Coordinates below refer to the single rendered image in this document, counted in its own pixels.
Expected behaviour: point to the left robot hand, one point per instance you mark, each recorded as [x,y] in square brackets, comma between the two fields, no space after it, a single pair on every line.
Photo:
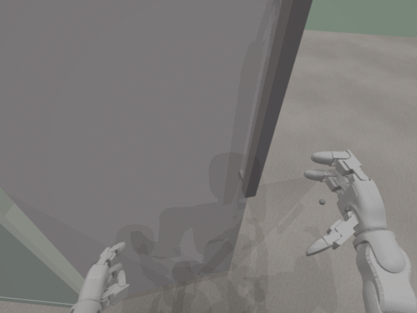
[97,284]

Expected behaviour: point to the handle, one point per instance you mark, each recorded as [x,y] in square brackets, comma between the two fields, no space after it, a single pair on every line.
[289,30]

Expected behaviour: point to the robot right forearm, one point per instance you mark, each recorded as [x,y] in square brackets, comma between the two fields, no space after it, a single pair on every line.
[385,269]

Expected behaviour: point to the right robot hand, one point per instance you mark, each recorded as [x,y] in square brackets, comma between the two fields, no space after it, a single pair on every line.
[362,196]

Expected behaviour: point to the fridge door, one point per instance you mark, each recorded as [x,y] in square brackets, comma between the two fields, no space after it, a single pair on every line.
[128,121]

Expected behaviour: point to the robot left forearm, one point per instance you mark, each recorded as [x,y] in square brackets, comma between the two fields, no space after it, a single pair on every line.
[86,306]

